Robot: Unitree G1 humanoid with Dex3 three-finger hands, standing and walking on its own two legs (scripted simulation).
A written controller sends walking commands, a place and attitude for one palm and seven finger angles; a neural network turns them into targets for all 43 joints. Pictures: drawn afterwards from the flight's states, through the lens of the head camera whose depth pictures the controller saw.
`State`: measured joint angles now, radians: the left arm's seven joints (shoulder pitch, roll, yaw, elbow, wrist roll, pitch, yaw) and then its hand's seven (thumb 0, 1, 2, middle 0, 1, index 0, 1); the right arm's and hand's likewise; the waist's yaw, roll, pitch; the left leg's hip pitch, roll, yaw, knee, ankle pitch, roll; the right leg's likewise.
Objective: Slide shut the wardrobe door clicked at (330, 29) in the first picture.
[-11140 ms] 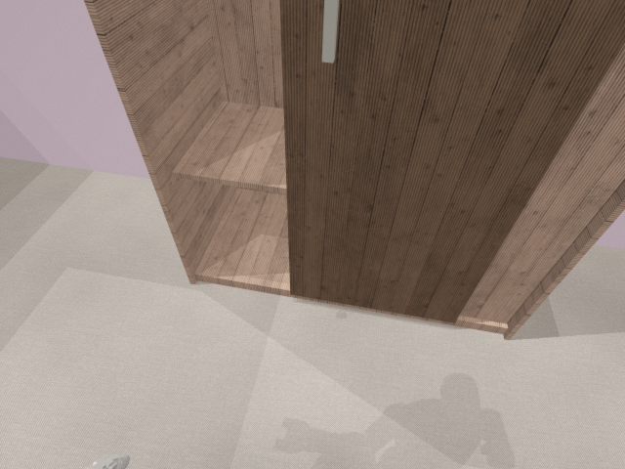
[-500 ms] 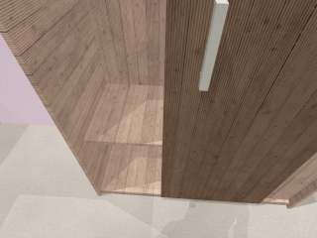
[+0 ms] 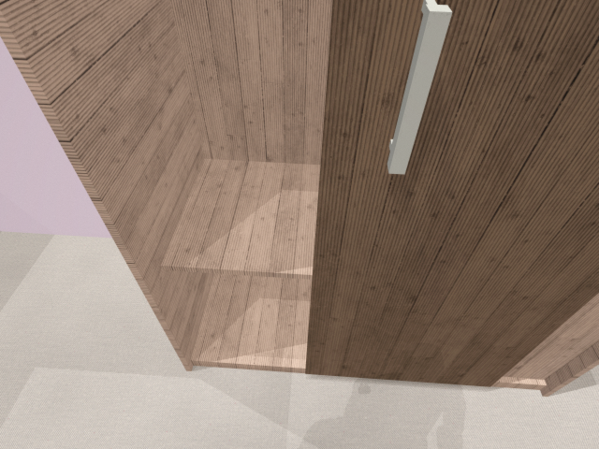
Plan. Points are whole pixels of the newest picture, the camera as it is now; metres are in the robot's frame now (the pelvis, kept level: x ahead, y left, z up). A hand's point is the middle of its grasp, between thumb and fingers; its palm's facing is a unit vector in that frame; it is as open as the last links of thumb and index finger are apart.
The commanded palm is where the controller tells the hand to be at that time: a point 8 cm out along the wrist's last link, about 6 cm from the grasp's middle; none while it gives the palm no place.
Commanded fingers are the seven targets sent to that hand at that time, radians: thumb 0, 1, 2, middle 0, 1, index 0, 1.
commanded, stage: look again from close up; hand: right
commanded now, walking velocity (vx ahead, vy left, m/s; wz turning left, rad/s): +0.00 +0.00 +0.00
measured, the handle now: (411, 94) +0.46 -0.10 +0.27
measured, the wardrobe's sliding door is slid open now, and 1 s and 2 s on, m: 0.38 0.38 0.38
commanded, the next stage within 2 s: none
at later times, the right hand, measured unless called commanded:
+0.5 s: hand out of the picture -0.04 -0.12 -0.17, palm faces +0.07 +0.99 -0.15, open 7.4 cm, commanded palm none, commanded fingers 0.00 -0.90 -0.90 0.20 0.30 0.20 0.30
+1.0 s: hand out of the picture -0.04 -0.09 -0.17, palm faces +0.09 +0.98 -0.16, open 7.4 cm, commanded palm none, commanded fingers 0.00 -0.90 -0.90 0.20 0.30 0.20 0.30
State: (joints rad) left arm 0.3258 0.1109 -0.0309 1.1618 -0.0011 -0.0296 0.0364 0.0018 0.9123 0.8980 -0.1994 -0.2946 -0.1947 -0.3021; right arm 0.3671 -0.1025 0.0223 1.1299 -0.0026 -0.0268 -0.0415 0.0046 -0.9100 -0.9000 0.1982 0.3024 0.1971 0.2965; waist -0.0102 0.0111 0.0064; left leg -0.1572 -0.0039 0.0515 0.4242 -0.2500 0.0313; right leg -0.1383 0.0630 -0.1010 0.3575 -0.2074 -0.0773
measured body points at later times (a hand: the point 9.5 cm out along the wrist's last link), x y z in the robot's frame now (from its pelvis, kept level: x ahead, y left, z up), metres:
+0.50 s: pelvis +0.00 +0.02 +0.00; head +0.00 +0.03 +0.45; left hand -0.02 +0.22 -0.17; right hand -0.04 -0.17 -0.16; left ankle -0.01 +0.10 -0.74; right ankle +0.00 -0.07 -0.74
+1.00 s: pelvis +0.01 +0.05 +0.00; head +0.00 +0.06 +0.45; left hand -0.01 +0.25 -0.17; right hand -0.05 -0.15 -0.16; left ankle -0.01 +0.10 -0.74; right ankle +0.00 -0.07 -0.74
